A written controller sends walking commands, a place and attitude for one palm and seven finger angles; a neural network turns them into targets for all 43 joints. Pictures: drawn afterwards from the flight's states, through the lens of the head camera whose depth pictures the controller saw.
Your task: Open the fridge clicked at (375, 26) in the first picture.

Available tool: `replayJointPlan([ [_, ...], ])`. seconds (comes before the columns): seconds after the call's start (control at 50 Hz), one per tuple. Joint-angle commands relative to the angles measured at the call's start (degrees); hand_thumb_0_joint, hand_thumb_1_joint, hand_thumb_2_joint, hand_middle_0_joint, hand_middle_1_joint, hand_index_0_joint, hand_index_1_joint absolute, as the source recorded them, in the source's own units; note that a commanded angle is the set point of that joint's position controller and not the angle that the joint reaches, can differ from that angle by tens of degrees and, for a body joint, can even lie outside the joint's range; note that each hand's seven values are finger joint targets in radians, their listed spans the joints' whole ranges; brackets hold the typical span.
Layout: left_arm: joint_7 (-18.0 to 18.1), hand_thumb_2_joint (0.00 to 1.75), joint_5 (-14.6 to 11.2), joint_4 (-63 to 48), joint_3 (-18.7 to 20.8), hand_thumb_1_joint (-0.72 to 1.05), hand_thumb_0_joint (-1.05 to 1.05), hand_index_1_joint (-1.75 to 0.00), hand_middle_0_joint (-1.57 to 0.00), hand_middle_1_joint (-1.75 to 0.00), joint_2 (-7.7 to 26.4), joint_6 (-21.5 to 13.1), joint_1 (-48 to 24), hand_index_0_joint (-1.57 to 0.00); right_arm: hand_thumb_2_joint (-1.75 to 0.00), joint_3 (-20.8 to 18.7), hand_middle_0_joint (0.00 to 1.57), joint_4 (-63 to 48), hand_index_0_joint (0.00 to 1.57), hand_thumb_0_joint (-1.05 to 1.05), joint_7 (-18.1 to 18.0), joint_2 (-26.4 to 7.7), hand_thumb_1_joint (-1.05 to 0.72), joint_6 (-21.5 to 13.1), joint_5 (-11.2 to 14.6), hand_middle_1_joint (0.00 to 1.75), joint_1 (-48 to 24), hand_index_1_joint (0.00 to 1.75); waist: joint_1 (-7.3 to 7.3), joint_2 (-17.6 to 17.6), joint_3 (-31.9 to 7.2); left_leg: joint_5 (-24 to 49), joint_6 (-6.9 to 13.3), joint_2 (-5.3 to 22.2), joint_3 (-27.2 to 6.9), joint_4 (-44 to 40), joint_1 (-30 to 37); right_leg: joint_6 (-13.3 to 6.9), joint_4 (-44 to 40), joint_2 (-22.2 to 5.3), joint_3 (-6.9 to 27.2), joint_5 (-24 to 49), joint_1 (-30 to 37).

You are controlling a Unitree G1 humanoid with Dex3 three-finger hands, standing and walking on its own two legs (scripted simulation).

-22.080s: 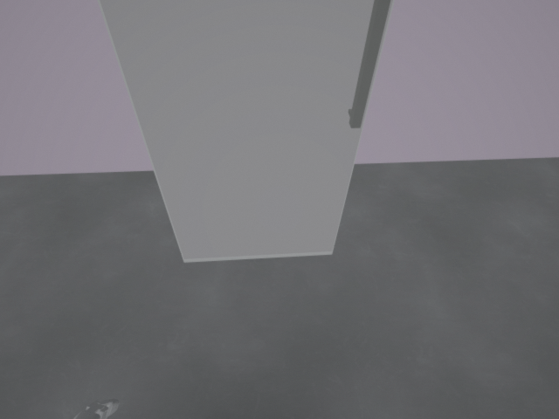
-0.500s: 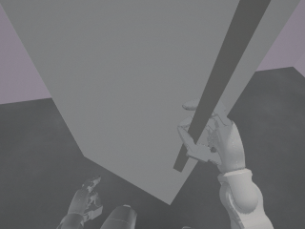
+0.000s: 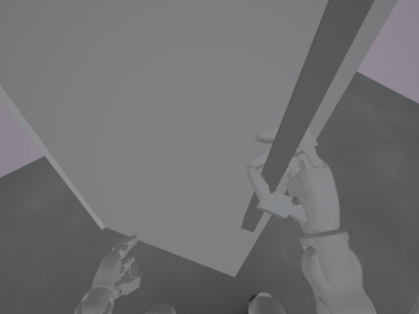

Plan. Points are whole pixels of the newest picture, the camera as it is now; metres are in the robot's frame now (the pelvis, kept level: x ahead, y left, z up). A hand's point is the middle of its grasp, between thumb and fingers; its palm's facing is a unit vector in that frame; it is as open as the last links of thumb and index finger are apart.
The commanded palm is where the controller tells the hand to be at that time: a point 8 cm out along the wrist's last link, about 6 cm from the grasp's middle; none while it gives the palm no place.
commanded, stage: walk backward, drawing the door open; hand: right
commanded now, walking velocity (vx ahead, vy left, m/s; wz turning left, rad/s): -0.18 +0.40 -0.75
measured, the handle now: (280, 146) +0.31 -0.05 +0.21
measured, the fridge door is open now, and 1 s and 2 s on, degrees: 61 83 79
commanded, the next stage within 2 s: stop walking and hold the door back in 0.38 s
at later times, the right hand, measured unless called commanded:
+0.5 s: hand out of the picture +0.10 +0.07 +0.18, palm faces +0.27 +0.95 -0.14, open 7.2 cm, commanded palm +0.08 +0.02 +0.17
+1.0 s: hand out of the picture +0.08 +0.09 +0.19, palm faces +0.44 +0.86 -0.25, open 6.7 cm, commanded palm +0.07 +0.02 +0.17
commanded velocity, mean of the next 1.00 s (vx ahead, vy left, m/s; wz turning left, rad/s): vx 0.10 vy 0.06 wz -0.34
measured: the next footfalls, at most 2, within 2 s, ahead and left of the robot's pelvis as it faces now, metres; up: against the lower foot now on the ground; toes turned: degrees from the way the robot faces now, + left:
right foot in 0.26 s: -0.07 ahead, -0.05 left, +0.00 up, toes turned -20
left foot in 0.46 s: +0.04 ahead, +0.32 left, +0.00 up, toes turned -19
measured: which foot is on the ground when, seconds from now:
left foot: down 0.00-0.24, up 0.26-0.44, down 0.46-0.78, up 0.80-1.00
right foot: down 0.00-0.00, up 0.02-0.24, down 0.26-0.46, up 0.48-0.78, down 0.80-1.00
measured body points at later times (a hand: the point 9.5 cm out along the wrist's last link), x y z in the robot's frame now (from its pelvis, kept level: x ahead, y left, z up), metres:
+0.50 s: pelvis -0.12 +0.23 +0.00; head -0.07 +0.23 +0.45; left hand +0.14 +0.36 -0.10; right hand +0.08 +0.02 +0.19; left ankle +0.00 +0.33 -0.72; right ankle -0.13 +0.00 -0.68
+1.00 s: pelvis -0.22 +0.35 +0.03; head -0.22 +0.38 +0.47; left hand +0.01 +0.48 -0.10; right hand +0.05 +0.05 +0.20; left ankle -0.13 +0.44 -0.67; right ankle -0.27 +0.25 -0.71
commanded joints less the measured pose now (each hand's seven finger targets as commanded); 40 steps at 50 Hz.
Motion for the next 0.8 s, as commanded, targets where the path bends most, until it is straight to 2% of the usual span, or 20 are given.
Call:
replayJointPlan([
  [0.0,2.4,0.9,-1.1,-7.6,3.0,0.9,0.0,-0.3,-0.2,-0.3,3.0,-5.0,-8.9,-0.2,-0.9,-8.7,0.45,-16.4,0.45,0.0,-2.2,-4.1,-0.9,-5.2,-1.9,1.4,-12.7,1.4,-3.03,20.2,-16.1,5.2,14.0,17.4,-17.4,-27.0,-1.2,-1.4,40.2,9.4,-4.5,-22.0,-0.4],
  [0.02,2.1,0.9,0.4,-7.0,1.8,0.9,0.0,-0.3,-0.2,-0.3,1.5,-4.1,-7.7,-0.2,-0.9,-7.9,0.45,-22.2,0.45,0.0,-1.8,-3.8,-0.9,-5.3,-1.7,1.4,-13.9,1.4,-1.19,15.6,-18.8,14.0,12.2,16.1,-7.8,-20.9,4.2,-1.5,39.5,8.2,-5.1,-18.4,-2.8],
  [0.08,2.4,0.9,-0.5,-8.2,2.1,0.9,0.0,-0.3,-0.2,-0.3,2.2,-3.4,-9.6,-0.2,-0.9,-5.3,0.45,-17.7,0.45,0.0,0.0,-1.2,-0.9,-7.4,-1.4,1.4,-12.0,1.4,-0.66,16.2,-14.3,24.4,9.7,13.3,2.6,-16.6,6.4,-2.0,31.6,5.2,-9.5,-16.7,1.3],
  [0.18,2.2,0.9,-0.3,-9.0,2.2,0.9,0.0,-0.3,-0.2,-0.3,4.1,-3.6,-4.5,-0.2,-0.9,-2.6,0.45,-16.1,0.45,0.0,0.7,1.3,-0.9,-8.1,-0.5,1.4,-11.7,1.4,1.96,11.5,-15.9,19.7,6.0,9.5,5.9,-5.8,-0.8,-4.1,-4.6,4.0,-9.3,-6.9,18.9],
  [0.2,2.1,0.9,-0.3,-9.3,2.7,0.9,0.0,-0.3,-0.2,-0.3,5.5,-3.5,-3.0,-0.2,-0.9,-0.9,0.45,-14.3,0.45,0.0,0.8,1.6,-0.9,-8.2,-0.4,1.4,-11.6,1.4,3.38,4.7,-14.9,14.9,3.5,8.1,7.5,3.3,-9.3,-5.4,-12.9,-2.0,-3.5,1.7,26.6],
  [0.22,1.9,0.9,0.7,-11.1,3.3,0.9,0.0,-0.3,-0.2,-0.3,8.2,-3.7,-4.1,-0.2,-0.9,-0.1,0.45,-14.3,0.45,0.0,1.3,2.8,-0.9,-9.0,-0.8,1.4,-12.6,1.4,2.68,-9.5,-13.6,-1.9,-0.6,2.1,6.3,16.0,-21.1,-11.3,-18.5,-17.7,20.0,19.7,30.7],
  [0.24,2.0,0.9,2.0,-10.5,3.5,0.9,0.0,-0.3,-0.2,-0.3,9.5,-3.6,-4.2,-0.2,-0.9,-0.9,0.45,-12.4,0.45,0.0,1.3,1.8,-0.9,-9.7,-2.9,1.4,-12.5,1.4,2.57,-9.4,-13.8,-4.0,-2.8,1.5,-1.1,25.8,-20.9,-17.2,-20.5,-28.1,36.0,31.2,27.4],
  [0.26,2.2,0.9,1.8,-10.1,4.0,0.9,0.0,-0.3,-0.2,-0.3,10.4,-3.3,-5.9,-0.2,-0.9,-4.0,0.45,-10.5,0.45,0.0,1.3,0.2,-0.9,-10.0,-3.0,1.4,-10.8,1.4,1.44,-3.7,-14.0,-0.2,-3.7,2.2,-5.6,29.1,-20.9,-18.6,-21.5,-29.3,32.8,30.3,26.9],
  [0.32,0.9,0.9,0.9,-9.1,3.5,0.9,0.0,-0.3,-0.2,-0.3,9.2,-4.1,-10.8,-0.2,-0.9,-3.4,0.45,-17.6,0.45,0.0,1.2,0.6,-0.9,-10.1,-1.7,1.4,-12.3,1.4,-0.4,-12.1,-8.9,2.4,-3.5,4.4,-8.0,22.7,-9.7,-14.3,-17.4,-19.8,18.6,13.3,10.4],
  [0.38,-0.3,0.9,-1.5,-8.8,3.6,0.9,0.0,-0.3,-0.2,-0.3,8.0,-3.7,-8.2,-0.2,-0.9,-2.8,0.45,-13.1,0.45,0.0,0.0,3.3,-0.9,-7.8,-0.4,1.4,-8.0,1.4,-2.33,-10.3,-14.0,5.1,-1.7,-0.3,1.8,-5.0,13.9,-5.7,-11.6,-6.5,0.9,-9.3,2.4],
  [0.4,-0.4,0.9,-2.5,-9.0,3.5,0.9,0.0,-0.3,-0.2,-0.3,7.3,-3.3,-6.9,-0.2,-0.9,-3.2,0.45,-14.0,0.45,0.0,-0.5,2.2,-0.9,-7.3,-0.5,1.4,-9.7,1.4,-1.91,-0.4,-15.8,7.3,-0.7,-0.7,5.2,-10.9,15.4,-4.1,-5.3,-0.5,-3.1,-15.5,3.2],
  [0.42,0.0,0.9,-3.1,-8.8,3.6,0.9,0.0,-0.3,-0.2,-0.3,4.5,-3.3,-6.2,-0.2,-0.9,-3.8,0.45,-15.0,0.45,0.0,-1.0,1.0,-0.9,-7.2,-0.9,1.4,-10.4,1.4,-1.62,13.2,-19.2,5.9,2.1,4.9,-0.7,-21.1,12.8,-2.4,10.3,6.5,-7.3,-16.3,6.6],
  [0.44,0.4,0.9,-2.9,-9.6,3.1,0.9,0.0,-0.3,-0.2,-0.3,3.3,-3.5,-8.4,-0.2,-0.9,-7.7,0.45,-16.7,0.45,0.0,-1.6,-3.7,-0.9,-6.9,-1.2,1.4,-11.0,1.4,-2.75,25.4,-19.0,1.4,8.6,15.7,-15.0,-25.6,6.7,-2.1,29.5,9.1,-6.7,-21.5,1.6],
  [0.48,1.8,0.9,-0.1,-7.1,1.5,0.9,0.0,-0.3,-0.2,-0.3,2.3,-3.2,-6.5,-0.2,-0.9,-10.6,0.45,-9.3,0.45,0.0,-2.4,-3.7,-0.9,-6.4,-1.0,1.4,-10.3,1.4,-1.77,16.7,-16.1,6.9,8.4,18.3,-8.6,-23.0,2.7,-2.8,38.3,5.8,-4.5,-17.0,-1.0],
  [0.54,3.4,0.9,-0.3,-3.9,2.2,0.9,0.0,-0.3,-0.2,-0.3,4.6,-0.6,-7.5,-0.2,-0.9,-15.0,0.45,3.3,0.45,0.0,-3.0,-6.8,-0.9,-4.4,0.2,1.4,-22.7,1.4,-1.84,15.0,-14.4,5.2,5.8,17.2,-11.7,-23.8,4.2,-2.1,43.3,5.6,-2.7,-10.0,-3.1],
  [0.64,4.5,0.9,-0.2,-4.1,2.0,0.9,0.0,-0.3,-0.2,-0.3,7.4,4.1,-5.0,-0.2,-0.9,-11.5,0.45,15.8,0.45,0.0,-3.5,-5.0,-0.9,-4.6,1.6,1.4,-32.3,1.4,-1.94,18.1,-14.4,-16.8,1.5,17.3,-10.7,-33.1,0.6,-4.0,19.7,8.5,-5.6,-11.8,8.2],
  [0.72,4.5,0.9,-0.4,-2.6,0.8,0.9,0.0,-0.3,-0.2,-0.3,7.4,4.3,-3.7,-0.2,-0.9,-8.9,0.45,21.3,0.45,0.0,-4.2,-3.7,-0.9,-4.9,1.7,1.4,-44.7,1.4,-1.14,14.8,-17.6,-10.8,-0.4,13.2,-5.4,-27.8,-2.8,-7.4,-10.2,10.5,-10.4,-16.1,25.2],
  [0.74,4.4,0.9,-0.3,-2.3,0.4,0.9,0.0,-0.3,-0.2,-0.3,8.4,4.3,-3.3,-0.2,-0.9,-9.4,0.45,23.6,0.45,0.0,-4.0,-4.6,-0.9,-5.2,2.1,1.4,-47.0,1.4,-0.49,6.0,-17.7,-7.9,-2.3,7.2,-0.4,-16.1,-4.3,-9.5,-20.5,8.7,-8.6,-16.8,28.3],
  [0.76,4.1,0.9,-0.3,-3.5,0.1,0.9,0.0,-0.3,-0.2,-0.3,10.4,4.3,-5.2,-0.2,-0.9,-8.8,0.45,25.3,0.45,0.0,-3.8,-3.7,-0.9,-5.9,2.5,1.4,-50.9,1.4,-0.62,-13.2,-13.7,-2.8,-4.2,-1.2,8.4,4.8,-10.7,-14.4,-29.4,-2.8,6.9,-25.6,26.2],
  [0.78,4.1,0.9,-0.9,-3.6,0.0,0.9,0.0,-0.3,-0.2,-0.3,9.5,4.4,-7.2,-0.2,-0.9,-9.5,0.45,28.0,0.45,0.0,-4.3,-4.5,-0.9,-5.5,2.1,1.4,-56.7,1.4,-0.75,-19.9,-10.4,-1.1,-3.6,-2.6,8.0,21.4,-15.3,-18.4,-29.0,-12.0,16.3,-20.5,21.4],
])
